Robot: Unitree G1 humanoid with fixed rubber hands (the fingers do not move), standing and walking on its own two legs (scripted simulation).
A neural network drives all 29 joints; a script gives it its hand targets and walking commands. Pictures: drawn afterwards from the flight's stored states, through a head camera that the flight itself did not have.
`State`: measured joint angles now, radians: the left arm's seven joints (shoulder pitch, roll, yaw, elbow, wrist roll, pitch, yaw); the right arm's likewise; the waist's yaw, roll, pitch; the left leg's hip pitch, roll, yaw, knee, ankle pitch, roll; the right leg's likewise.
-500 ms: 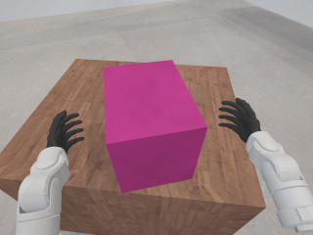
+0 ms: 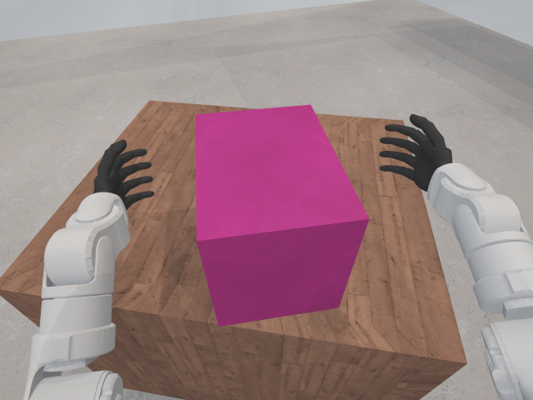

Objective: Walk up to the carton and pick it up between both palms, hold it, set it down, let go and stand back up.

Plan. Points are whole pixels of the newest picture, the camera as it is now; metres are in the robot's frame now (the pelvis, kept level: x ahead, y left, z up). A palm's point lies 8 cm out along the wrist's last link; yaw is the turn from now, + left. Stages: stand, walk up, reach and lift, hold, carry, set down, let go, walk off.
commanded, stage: reach and lift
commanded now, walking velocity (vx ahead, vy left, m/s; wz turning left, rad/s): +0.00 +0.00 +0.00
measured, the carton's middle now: (266, 210) +0.46 +0.07 +0.03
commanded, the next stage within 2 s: none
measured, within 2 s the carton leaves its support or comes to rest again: neither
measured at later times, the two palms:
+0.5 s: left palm (112, 149) +0.37 +0.27 +0.21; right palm (426, 123) +0.48 -0.16 +0.22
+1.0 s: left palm (130, 202) +0.36 +0.27 +0.12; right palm (388, 173) +0.48 -0.13 +0.13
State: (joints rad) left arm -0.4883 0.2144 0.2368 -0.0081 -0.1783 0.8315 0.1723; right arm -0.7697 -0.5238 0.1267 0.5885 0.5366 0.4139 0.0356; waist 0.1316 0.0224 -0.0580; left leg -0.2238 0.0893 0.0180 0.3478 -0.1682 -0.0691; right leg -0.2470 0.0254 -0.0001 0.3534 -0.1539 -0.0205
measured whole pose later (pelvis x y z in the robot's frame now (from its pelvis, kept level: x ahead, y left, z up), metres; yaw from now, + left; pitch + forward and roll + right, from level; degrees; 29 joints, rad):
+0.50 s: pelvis +0.00 +0.00 +0.00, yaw +1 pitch +6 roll -1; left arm -0.80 0.29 0.20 0.33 -0.22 0.77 0.18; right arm -1.07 -0.57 0.18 0.87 0.56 0.43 0.07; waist 0.16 0.04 -0.10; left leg -0.29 0.09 0.01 0.35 -0.16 -0.07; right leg -0.30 0.02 -0.01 0.33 -0.14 -0.01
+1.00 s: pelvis +0.00 +0.00 +0.00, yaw +2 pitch +8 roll -1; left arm -0.65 0.17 0.18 0.46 -0.15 0.48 0.15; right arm -0.90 -0.43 0.09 0.94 0.39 0.21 0.06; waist 0.17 0.04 -0.08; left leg -0.36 0.09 -0.03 0.39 -0.17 -0.07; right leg -0.34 0.02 -0.04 0.34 -0.14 -0.02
